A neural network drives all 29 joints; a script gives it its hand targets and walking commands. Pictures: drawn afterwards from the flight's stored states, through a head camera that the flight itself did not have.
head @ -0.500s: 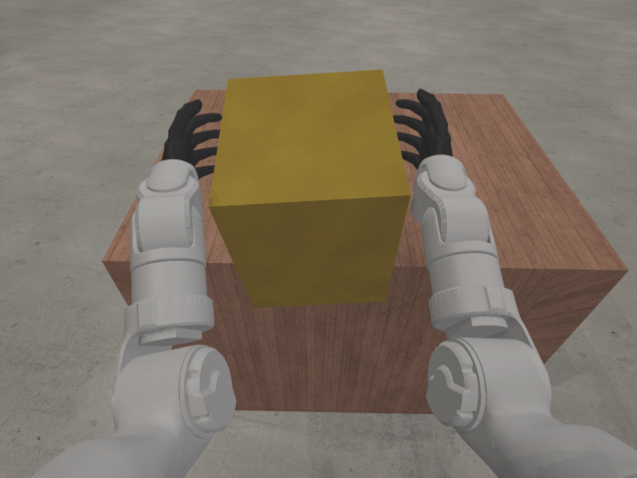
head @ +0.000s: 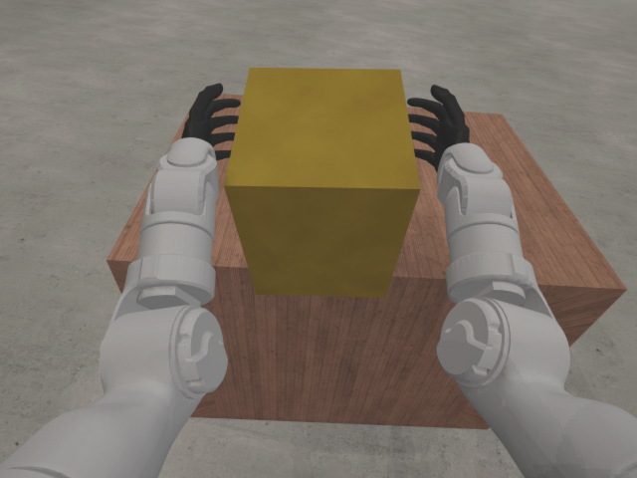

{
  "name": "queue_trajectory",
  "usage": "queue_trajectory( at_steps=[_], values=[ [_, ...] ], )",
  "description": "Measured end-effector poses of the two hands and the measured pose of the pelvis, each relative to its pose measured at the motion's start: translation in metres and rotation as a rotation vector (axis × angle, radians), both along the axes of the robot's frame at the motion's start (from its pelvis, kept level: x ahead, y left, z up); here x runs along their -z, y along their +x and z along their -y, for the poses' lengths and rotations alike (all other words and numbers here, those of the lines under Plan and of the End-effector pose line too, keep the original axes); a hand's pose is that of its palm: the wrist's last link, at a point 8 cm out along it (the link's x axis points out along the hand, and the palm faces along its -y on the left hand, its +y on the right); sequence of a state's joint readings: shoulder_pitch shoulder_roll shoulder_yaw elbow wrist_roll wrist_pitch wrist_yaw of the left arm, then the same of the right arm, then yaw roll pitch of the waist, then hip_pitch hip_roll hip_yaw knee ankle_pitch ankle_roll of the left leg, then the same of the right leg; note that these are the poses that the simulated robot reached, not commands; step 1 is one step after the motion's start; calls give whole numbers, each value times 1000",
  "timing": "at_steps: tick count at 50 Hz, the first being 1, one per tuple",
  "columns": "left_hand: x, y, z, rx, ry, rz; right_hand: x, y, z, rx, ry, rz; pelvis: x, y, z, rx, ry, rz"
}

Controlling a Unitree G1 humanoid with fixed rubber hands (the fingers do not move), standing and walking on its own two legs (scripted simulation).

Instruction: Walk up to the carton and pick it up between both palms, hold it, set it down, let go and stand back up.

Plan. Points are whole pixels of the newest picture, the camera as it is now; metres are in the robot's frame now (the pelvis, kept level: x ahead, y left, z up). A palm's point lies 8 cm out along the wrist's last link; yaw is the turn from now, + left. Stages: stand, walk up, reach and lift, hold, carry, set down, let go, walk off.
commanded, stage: set down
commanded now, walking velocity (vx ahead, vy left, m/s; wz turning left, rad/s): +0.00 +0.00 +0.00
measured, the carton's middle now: (322, 191) +0.46 +0.01 +0.14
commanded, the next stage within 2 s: none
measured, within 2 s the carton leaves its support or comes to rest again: rests again in 1.84 s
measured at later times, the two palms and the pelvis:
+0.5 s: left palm (227, 147) +0.48 +0.15 +0.19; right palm (438, 155) +0.49 -0.15 +0.19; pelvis +0.05 -0.02 +0.00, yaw +0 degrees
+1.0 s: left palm (234, 147) +0.50 +0.14 +0.18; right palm (435, 152) +0.52 -0.15 +0.18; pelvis +0.06 -0.02 +0.00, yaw +0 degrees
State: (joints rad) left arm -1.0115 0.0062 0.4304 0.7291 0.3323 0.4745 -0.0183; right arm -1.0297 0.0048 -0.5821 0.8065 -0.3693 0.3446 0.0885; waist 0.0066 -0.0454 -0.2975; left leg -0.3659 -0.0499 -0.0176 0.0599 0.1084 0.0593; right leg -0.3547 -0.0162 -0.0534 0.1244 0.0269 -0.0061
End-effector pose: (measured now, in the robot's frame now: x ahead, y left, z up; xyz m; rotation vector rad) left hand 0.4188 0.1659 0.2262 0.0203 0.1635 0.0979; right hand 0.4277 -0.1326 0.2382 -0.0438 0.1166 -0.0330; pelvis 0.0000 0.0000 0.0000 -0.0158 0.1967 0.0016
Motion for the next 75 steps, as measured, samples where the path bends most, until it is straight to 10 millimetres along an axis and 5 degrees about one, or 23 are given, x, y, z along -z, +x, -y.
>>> queue_trajectory(
  at_steps=[20,28,75],
  values=[
    [31,50,19,-23,34,-21,44,53,15,37,15,-27,-1,36,11,1,4,-76],
    [31,64,19,-46,25,17,43,71,13,41,23,13,-2,52,18,-4,8,-77],
    [62,117,30,-5,39,-14,80,112,25,67,39,-12,3,68,10,-22,3,-235]
  ],
)
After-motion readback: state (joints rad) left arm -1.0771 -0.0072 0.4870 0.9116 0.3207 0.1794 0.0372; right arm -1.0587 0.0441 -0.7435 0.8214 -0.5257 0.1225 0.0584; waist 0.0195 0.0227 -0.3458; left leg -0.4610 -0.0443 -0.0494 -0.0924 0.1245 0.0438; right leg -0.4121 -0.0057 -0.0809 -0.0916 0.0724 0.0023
